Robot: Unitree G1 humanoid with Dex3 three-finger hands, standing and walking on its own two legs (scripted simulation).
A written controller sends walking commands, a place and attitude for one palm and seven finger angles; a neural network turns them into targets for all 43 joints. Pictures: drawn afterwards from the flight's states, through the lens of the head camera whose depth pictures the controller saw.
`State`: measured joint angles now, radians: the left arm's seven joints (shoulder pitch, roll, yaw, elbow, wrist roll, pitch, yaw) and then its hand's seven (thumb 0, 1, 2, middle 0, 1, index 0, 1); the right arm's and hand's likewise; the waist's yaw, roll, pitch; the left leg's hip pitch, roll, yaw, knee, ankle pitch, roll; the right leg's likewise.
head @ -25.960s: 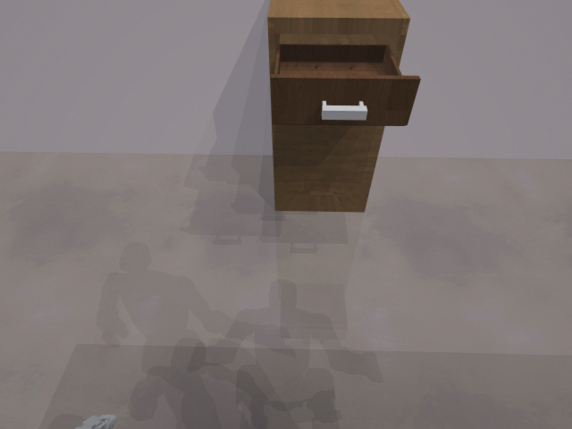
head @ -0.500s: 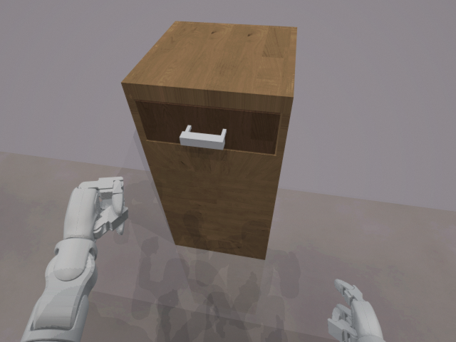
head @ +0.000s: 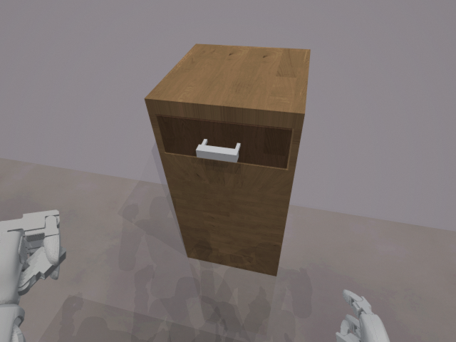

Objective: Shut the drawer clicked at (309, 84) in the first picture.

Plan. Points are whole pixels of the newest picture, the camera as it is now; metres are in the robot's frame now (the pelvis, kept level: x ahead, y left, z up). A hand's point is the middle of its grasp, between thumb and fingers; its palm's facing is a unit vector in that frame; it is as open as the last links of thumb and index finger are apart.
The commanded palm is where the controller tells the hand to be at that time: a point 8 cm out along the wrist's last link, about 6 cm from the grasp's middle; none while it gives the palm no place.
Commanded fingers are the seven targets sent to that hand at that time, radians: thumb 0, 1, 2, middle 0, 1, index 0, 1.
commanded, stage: draw the hand back to the body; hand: left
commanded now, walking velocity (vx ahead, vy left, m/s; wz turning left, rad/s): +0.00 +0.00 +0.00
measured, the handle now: (219, 148) +0.63 +0.12 -0.02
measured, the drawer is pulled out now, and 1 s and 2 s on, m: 0.00 0.00 0.00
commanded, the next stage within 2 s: step back with the hand held close in 0.08 s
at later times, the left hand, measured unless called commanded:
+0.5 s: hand (76, 246) +0.19 +0.25 +0.14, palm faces +0.26 -0.83 -0.50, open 3.2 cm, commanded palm +0.13 +0.29 +0.17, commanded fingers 0.00 0.90 0.90 -1.40 -1.60 -1.40 -1.60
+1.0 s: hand (20, 308) +0.10 +0.26 +0.15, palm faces +0.35 -0.80 -0.48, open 3.2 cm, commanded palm +0.04 +0.31 +0.17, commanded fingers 0.00 0.90 0.90 -1.40 -1.60 -1.40 -1.60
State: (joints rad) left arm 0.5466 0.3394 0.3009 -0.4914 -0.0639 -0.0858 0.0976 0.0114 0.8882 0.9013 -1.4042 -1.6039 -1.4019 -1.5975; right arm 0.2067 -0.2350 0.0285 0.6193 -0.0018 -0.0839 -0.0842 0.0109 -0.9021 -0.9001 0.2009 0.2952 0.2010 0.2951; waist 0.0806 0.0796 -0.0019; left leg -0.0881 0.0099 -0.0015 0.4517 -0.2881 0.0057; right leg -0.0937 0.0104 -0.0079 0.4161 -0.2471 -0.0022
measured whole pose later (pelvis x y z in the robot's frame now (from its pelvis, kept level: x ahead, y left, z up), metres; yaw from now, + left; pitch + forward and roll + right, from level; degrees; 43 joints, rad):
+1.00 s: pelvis -0.09 +0.02 -0.01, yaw +1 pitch +0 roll -2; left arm 0.60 0.38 0.36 -0.56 0.00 -0.26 0.14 0.01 0.88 0.90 -1.41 -1.60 -1.40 -1.60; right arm 0.22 -0.22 -0.01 0.55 0.00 -0.05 -0.08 0.01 -0.90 -0.90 0.20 0.30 0.20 0.30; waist -0.01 0.01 0.03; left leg -0.38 -0.01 0.00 0.56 -0.19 0.05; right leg -0.37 0.01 0.02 0.52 -0.18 0.03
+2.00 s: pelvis -0.27 +0.04 +0.00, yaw -6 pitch +1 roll +1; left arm 0.73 0.44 0.41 -0.65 -0.04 -0.22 0.12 0.01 0.88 0.90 -1.41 -1.60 -1.40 -1.60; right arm 0.27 -0.22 -0.02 0.63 -0.01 -0.05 -0.06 0.01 -0.90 -0.90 0.20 0.30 0.20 0.30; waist -0.02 -0.06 -0.06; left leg -0.60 -0.02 0.06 1.00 -0.32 -0.02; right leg -0.27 -0.01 -0.01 0.54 -0.30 -0.05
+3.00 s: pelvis -0.26 +0.05 +0.00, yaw -5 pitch +0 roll +0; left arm 0.65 0.37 0.35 -0.54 -0.03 -0.20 0.15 0.01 0.88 0.90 -1.40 -1.60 -1.40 -1.60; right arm 0.18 -0.19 0.01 0.60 0.00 -0.08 -0.07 0.01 -0.90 -0.90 0.20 0.30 0.20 0.30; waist 0.00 0.02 0.02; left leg -0.23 0.04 0.08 0.50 -0.27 0.00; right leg -0.25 -0.01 -0.09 0.49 -0.25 -0.03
